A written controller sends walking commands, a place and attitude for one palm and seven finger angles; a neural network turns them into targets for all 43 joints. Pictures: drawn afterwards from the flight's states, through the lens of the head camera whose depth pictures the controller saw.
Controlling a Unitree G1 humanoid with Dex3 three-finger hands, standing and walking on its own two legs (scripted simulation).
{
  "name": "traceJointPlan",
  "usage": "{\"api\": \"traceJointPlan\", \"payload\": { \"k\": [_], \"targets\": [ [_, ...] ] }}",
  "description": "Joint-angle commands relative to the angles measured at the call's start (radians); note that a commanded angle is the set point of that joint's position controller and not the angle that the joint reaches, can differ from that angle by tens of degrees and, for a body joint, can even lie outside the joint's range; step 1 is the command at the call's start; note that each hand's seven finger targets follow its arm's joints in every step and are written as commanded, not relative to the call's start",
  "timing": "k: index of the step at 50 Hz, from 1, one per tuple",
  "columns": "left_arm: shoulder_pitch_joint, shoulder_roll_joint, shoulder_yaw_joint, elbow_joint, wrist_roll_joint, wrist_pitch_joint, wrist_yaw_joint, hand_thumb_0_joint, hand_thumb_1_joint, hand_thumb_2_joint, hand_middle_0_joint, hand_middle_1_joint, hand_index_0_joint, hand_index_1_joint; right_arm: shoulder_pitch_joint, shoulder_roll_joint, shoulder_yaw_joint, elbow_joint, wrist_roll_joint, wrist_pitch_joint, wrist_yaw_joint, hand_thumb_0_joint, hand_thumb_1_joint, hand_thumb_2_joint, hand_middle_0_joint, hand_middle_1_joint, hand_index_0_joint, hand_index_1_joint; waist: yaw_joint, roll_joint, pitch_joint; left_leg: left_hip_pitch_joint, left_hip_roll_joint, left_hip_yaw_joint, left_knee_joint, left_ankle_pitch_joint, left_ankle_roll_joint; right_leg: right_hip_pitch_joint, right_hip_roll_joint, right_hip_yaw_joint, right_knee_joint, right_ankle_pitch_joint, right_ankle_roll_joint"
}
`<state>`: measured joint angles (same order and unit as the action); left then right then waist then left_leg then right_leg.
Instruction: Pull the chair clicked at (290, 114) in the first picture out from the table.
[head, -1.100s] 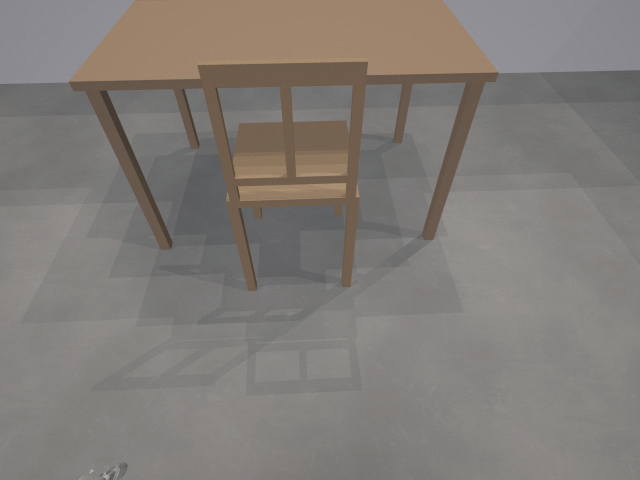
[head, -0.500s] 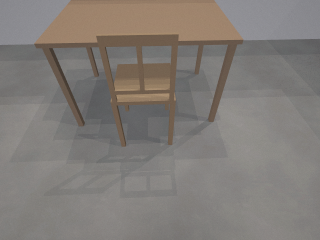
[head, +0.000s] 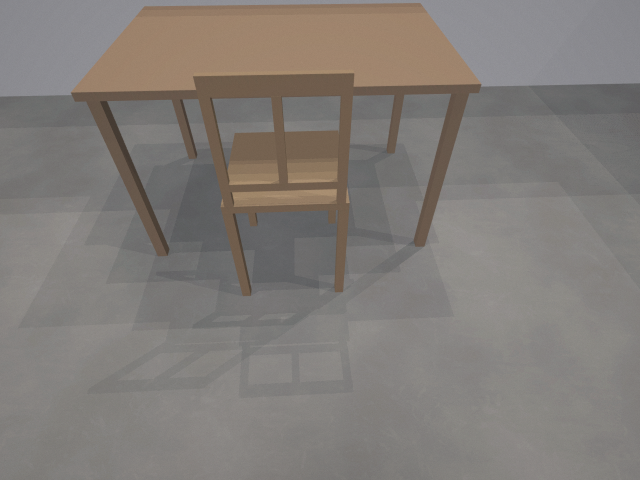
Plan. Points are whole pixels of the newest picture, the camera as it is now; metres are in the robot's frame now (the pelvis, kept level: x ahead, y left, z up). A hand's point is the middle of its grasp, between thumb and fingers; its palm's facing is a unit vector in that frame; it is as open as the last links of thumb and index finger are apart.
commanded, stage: look at it before walking up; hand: left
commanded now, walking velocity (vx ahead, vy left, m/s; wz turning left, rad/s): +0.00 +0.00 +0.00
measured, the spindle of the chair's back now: (280, 141) +0.93 +0.16 -0.09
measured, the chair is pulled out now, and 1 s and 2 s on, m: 0.00 0.00 0.00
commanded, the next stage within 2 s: walk to a spot facing it in 0.34 s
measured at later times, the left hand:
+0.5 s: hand out of the picture +0.07 +0.25 -0.15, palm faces -0.02 -0.94 -0.34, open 7.4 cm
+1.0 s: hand out of the picture +0.07 +0.15 -0.16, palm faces -0.13 -0.97 -0.20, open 7.4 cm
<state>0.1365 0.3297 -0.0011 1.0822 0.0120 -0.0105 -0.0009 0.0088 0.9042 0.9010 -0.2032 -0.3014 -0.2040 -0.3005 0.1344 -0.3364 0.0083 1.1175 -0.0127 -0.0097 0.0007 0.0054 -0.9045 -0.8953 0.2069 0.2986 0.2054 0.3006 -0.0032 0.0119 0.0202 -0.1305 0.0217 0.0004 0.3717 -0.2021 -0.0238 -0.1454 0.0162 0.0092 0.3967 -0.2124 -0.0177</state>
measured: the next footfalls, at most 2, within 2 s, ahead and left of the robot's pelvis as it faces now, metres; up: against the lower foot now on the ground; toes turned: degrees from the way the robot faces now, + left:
left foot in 1.26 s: +0.36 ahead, +0.06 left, +0.00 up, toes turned -18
right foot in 1.66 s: +0.26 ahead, -0.15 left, +0.00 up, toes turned -40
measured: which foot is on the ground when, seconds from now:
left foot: down 0.00-0.78, up 0.80-1.00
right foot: down 0.00-1.00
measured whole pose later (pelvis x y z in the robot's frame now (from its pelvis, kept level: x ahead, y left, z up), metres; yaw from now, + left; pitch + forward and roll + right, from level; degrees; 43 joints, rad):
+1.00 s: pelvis +0.09 -0.03 +0.00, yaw -14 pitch +0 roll +1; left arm 0.45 0.13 0.03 1.04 0.02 -0.05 0.00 0.01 0.91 0.90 -0.20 -0.30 -0.20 -0.30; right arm 0.20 -0.20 -0.05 1.00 -0.02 0.00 0.01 0.01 -0.91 -0.90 0.20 0.30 0.20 0.30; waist 0.04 0.02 0.04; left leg -0.56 0.09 0.06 1.08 -0.30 -0.06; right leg -0.12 0.06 0.04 0.42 -0.30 -0.08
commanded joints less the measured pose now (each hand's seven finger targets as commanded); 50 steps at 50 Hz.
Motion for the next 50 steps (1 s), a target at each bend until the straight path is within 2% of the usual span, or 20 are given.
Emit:
{"api": "traceJointPlan", "payload": {
  "k": [1, 9, 22, 25, 27, 30, 32, 33, 35, 36, 37, 38, 39, 40, 41, 42, 43, 44, 46, 50],
  "targets": [
    [-0.041, 0.218, 0.041, -0.062, -0.001, -0.020, 0.010, 0.000, 0.900, 0.900, -0.200, -0.300, -0.200, -0.300, -0.049, -0.202, -0.039, -0.066, 0.003, -0.026, -0.017, 0.000, -0.900, -0.900, 0.200, 0.300, 0.200, 0.300, 0.004, -0.024, -0.027, -0.002, 0.093, -0.086, -0.062, 0.075, 0.046, -0.035, -0.130, 0.121, -0.098, 0.055, -0.016],
    [-0.033, 0.217, 0.041, -0.058, -0.002, -0.021, 0.010, 0.000, 0.900, 0.900, -0.200, -0.300, -0.200, -0.300, -0.046, -0.204, -0.037, -0.061, 0.004, -0.030, -0.018, 0.000, -0.900, -0.900, 0.200, 0.300, 0.200, 0.300, 0.004, -0.011, -0.060, 0.012, 0.099, -0.089, -0.063, 0.120, 0.047, -0.005, -0.130, 0.114, -0.085, 0.120, -0.016],
    [-0.031, 0.217, 0.039, -0.051, 0.000, -0.020, 0.011, 0.000, 0.900, 0.900, -0.200, -0.300, -0.200, -0.300, -0.055, -0.206, -0.037, -0.058, 0.005, -0.029, -0.018, 0.000, -0.900, -0.900, 0.200, 0.300, 0.200, 0.300, 0.004, -0.013, -0.044, 0.017, 0.101, -0.089, -0.074, 0.122, 0.048, -0.009, -0.127, 0.110, -0.088, 0.125, -0.011],
    [0.050, 0.097, 0.018, -0.024, 0.001, 0.007, 0.011, 0.000, 0.900, 0.900, -0.200, -0.300, -0.200, -0.300, 0.027, -0.085, -0.015, -0.035, -0.005, -0.010, -0.016, 0.000, -0.900, -0.900, 0.200, 0.300, 0.200, 0.300, 0.002, -0.012, -0.040, 0.029, 0.096, -0.038, -0.034, -0.038, 0.027, -0.052, -0.107, 0.127, -0.069, -0.043, -0.006],
    [0.060, 0.103, 0.028, -0.044, 0.006, 0.019, 0.005, 0.000, 0.900, 0.900, -0.200, -0.300, -0.200, -0.300, 0.046, -0.093, -0.026, -0.048, -0.007, -0.004, -0.017, 0.000, -0.900, -0.900, 0.200, 0.300, 0.200, 0.300, 0.001, -0.010, 0.029, -0.010, 0.103, -0.029, -0.024, -0.136, 0.033, -0.125, -0.087, 0.151, -0.050, -0.125, -0.015],
    [0.089, 0.093, 0.044, -0.086, 0.009, 0.026, -0.010, 0.000, 0.900, 0.900, -0.200, -0.300, -0.200, -0.300, 0.079, -0.123, -0.051, -0.082, -0.008, -0.002, -0.019, 0.000, -0.900, -0.900, 0.200, 0.300, 0.200, 0.300, -0.002, 0.038, 0.078, -0.016, 0.156, -0.080, -0.060, -0.329, 0.070, -0.234, -0.032, 0.132, 0.049, -0.249, -0.024],
    [0.099, 0.055, 0.051, -0.119, 0.011, 0.021, -0.020, 0.000, 0.900, 0.900, -0.200, -0.300, -0.200, -0.300, 0.113, -0.151, -0.072, -0.099, -0.007, -0.009, -0.021, 0.000, -0.900, -0.900, 0.200, 0.300, 0.200, 0.300, -0.010, 0.127, 0.098, -0.008, 0.256, -0.177, -0.123, -0.395, 0.130, -0.310, 0.022, 0.047, 0.231, -0.226, -0.011],
    [0.094, 0.033, 0.055, -0.134, 0.011, 0.017, -0.025, 0.000, 0.900, 0.900, -0.200, -0.300, -0.200, -0.300, 0.121, -0.157, -0.080, -0.111, -0.005, -0.016, -0.022, 0.000, -0.900, -0.900, 0.200, 0.300, 0.200, 0.300, -0.011, 0.162, 0.098, -0.004, 0.314, -0.199, -0.139, -0.341, 0.167, -0.325, 0.012, -0.008, 0.324, -0.226, -0.002],
    [0.089, 0.011, 0.061, -0.154, 0.012, 0.011, -0.033, 0.000, 0.900, 0.900, -0.200, -0.300, -0.200, -0.300, 0.126, -0.133, -0.084, -0.124, -0.008, -0.026, -0.021, 0.000, -0.900, -0.900, 0.200, 0.300, 0.200, 0.300, -0.008, 0.142, 0.092, -0.001, 0.337, -0.143, -0.102, -0.198, 0.186, -0.320, -0.030, -0.034, 0.349, -0.278, 0.003],
    [0.115, -0.010, 0.064, -0.150, 0.012, 0.005, -0.037, 0.000, 0.900, 0.900, -0.200, -0.300, -0.200, -0.300, 0.120, -0.121, -0.083, -0.125, -0.011, -0.028, -0.022, 0.000, -0.900, -0.900, 0.200, 0.300, 0.200, 0.300, 0.009, 0.124, 0.083, -0.033, 0.319, -0.080, -0.041, -0.115, 0.166, -0.249, -0.034, -0.057, 0.294, -0.251, 0.003],
    [0.193, -0.022, 0.067, -0.129, 0.014, -0.001, -0.038, 0.000, 0.900, 0.900, -0.200, -0.300, -0.200, -0.300, 0.101, -0.108, -0.081, -0.128, -0.011, -0.028, -0.022, 0.000, -0.900, -0.900, 0.200, 0.300, 0.200, 0.300, 0.049, 0.090, 0.059, -0.094, 0.273, 0.002, 0.086, -0.068, 0.125, -0.117, -0.017, -0.081, 0.194, -0.165, -0.005],
    [0.308, 0.012, 0.081, -0.095, 0.016, -0.011, -0.031, 0.000, 0.900, 0.900, -0.200, -0.300, -0.200, -0.300, 0.078, -0.072, -0.078, -0.144, -0.006, -0.028, -0.018, 0.000, -0.900, -0.900, 0.200, 0.300, 0.200, 0.300, 0.099, -0.035, 0.030, -0.232, 0.187, 0.100, 0.325, -0.105, 0.066, 0.060, -0.058, 0.032, 0.051, -0.116, -0.039],
    [0.428, 0.146, 0.112, -0.067, 0.020, -0.027, -0.011, 0.000, 0.900, 0.900, -0.200, -0.300, -0.200, -0.300, 0.048, 0.016, -0.057, -0.200, 0.004, -0.032, -0.008, 0.000, -0.900, -0.900, 0.200, 0.300, 0.200, 0.300, 0.133, -0.409, -0.006, -0.560, 0.033, 0.216, 0.677, -0.374, -0.007, 0.250, -0.348, 0.522, -0.141, -0.088, -0.159],
    [0.500, 0.140, 0.109, -0.055, -0.003, -0.034, 0.010, 0.000, 0.900, 0.900, -0.200, -0.300, -0.200, -0.300, -0.049, -0.029, -0.063, -0.239, -0.005, -0.038, -0.011, 0.000, -0.900, -0.900, 0.200, 0.300, 0.200, 0.300, 0.165, -0.325, 0.022, -0.624, 0.045, 0.060, 0.781, -0.384, 0.003, 0.221, -0.386, 0.641, -0.174, 0.101, -0.201],
    [0.467, 0.108, 0.101, -0.055, 0.001, -0.034, 0.015, 0.000, 0.900, 0.900, -0.200, -0.300, -0.200, -0.300, -0.096, -0.006, -0.065, -0.245, -0.001, -0.045, -0.012, 0.000, -0.900, -0.900, 0.200, 0.300, 0.200, 0.300, 0.142, -0.191, 0.070, -0.652, 0.075, 0.021, 0.845, -0.324, 0.002, 0.178, -0.380, 0.611, -0.153, 0.153, -0.250],
    [0.418, 0.070, 0.091, -0.071, 0.004, -0.036, 0.016, 0.000, 0.900, 0.900, -0.200, -0.300, -0.200, -0.300, -0.085, 0.007, -0.065, -0.239, -0.004, -0.045, -0.011, 0.000, -0.900, -0.900, 0.200, 0.300, 0.200, 0.300, 0.105, -0.095, 0.098, -0.651, 0.101, 0.007, 0.845, -0.257, -0.004, 0.142, -0.355, 0.535, -0.135, 0.168, -0.257],
    [0.380, 0.042, 0.084, -0.084, 0.008, -0.040, 0.016, 0.000, 0.900, 0.900, -0.200, -0.300, -0.200, -0.300, -0.062, 0.022, -0.067, -0.228, -0.008, -0.043, -0.006, 0.000, -0.900, -0.900, 0.200, 0.300, 0.200, 0.300, 0.076, -0.053, 0.084, -0.615, 0.110, 0.012, 0.819, -0.203, -0.013, 0.108, -0.320, 0.458, -0.129, 0.194, -0.240],
    [0.358, 0.029, 0.082, -0.094, 0.009, -0.045, 0.016, 0.000, 0.900, 0.900, -0.200, -0.300, -0.200, -0.300, -0.038, 0.034, -0.069, -0.218, -0.009, -0.037, -0.003, 0.000, -0.900, -0.900, 0.200, 0.300, 0.200, 0.300, 0.055, -0.048, 0.066, -0.581, 0.109, 0.025, 0.791, -0.166, -0.023, 0.081, -0.295, 0.399, -0.134, 0.222, -0.223],
    [0.348, 0.015, 0.083, -0.096, 0.012, -0.053, 0.016, 0.000, 0.900, 0.900, -0.200, -0.300, -0.200, -0.300, -0.004, 0.055, -0.074, -0.213, -0.007, -0.028, 0.002, 0.000, -0.900, -0.900, 0.200, 0.300, 0.200, 0.300, 0.034, -0.105, 0.040, -0.541, 0.097, 0.039, 0.737, -0.109, -0.033, 0.057, -0.248, 0.314, -0.140, 0.258, -0.200],
    [0.378, 0.007, 0.087, -0.084, 0.011, -0.058, 0.017, 0.000, 0.900, 0.900, -0.200, -0.300, -0.200, -0.300, -0.049, 0.076, -0.082, -0.243, -0.004, -0.023, 0.009, 0.000, -0.900, -0.900, 0.200, 0.300, 0.200, 0.300, 0.042, -0.102, 0.032, -0.568, 0.081, 0.048, 0.671, -0.022, -0.041, 0.080, -0.212, 0.294, -0.141, 0.304, -0.181]
  ]
}}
